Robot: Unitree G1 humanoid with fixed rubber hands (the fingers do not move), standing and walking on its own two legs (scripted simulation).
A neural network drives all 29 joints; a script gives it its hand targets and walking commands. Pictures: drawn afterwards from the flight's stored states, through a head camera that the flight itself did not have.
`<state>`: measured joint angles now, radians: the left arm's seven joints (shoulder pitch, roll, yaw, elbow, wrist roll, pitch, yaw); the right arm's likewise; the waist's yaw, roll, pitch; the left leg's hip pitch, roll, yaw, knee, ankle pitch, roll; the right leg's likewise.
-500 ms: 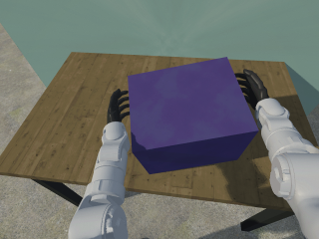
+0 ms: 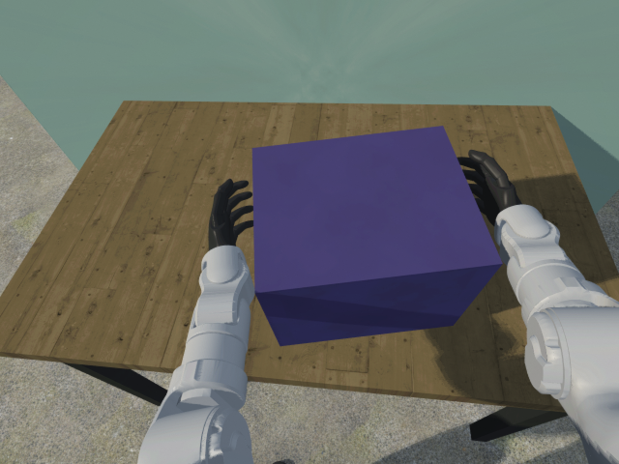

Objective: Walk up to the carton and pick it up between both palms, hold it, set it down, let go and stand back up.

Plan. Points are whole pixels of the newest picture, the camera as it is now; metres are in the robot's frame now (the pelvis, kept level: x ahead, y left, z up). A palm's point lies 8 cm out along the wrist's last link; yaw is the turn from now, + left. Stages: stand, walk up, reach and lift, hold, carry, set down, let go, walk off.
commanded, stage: set down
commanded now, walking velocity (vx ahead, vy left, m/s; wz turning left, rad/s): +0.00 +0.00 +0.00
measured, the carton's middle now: (357, 241) +0.43 +0.04 +0.00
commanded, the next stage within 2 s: none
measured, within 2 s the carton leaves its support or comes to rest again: neither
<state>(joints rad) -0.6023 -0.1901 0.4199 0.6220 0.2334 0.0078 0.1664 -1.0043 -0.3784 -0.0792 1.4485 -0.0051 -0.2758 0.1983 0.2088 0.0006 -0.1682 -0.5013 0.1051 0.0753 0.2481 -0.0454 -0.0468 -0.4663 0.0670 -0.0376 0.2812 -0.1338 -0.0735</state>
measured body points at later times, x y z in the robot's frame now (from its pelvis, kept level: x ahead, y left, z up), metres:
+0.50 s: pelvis -0.01 +0.00 +0.00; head +0.09 -0.02 +0.44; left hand +0.37 +0.22 +0.04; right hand +0.49 -0.13 +0.05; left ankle +0.01 +0.17 -0.74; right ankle -0.02 -0.07 -0.74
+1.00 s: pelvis -0.02 +0.01 -0.01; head +0.09 -0.01 +0.43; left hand +0.36 +0.22 +0.02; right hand +0.49 -0.13 +0.04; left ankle +0.01 +0.17 -0.74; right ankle -0.02 -0.06 -0.74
